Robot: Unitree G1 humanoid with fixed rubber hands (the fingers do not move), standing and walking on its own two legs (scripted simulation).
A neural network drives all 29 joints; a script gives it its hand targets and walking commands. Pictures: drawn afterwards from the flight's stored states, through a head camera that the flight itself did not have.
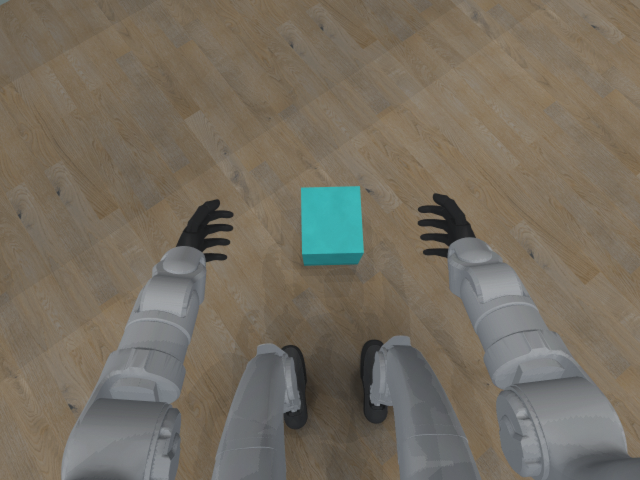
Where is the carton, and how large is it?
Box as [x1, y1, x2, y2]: [301, 186, 363, 265]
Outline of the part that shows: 359,186 301,188 302,256 304,265 352,264 358,262 363,252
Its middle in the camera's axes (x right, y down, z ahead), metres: +0.03 -0.02 +1.06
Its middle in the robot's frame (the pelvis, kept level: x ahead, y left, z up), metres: +0.55 -0.04 -0.61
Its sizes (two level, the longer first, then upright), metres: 0.178 0.154 0.152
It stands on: the floor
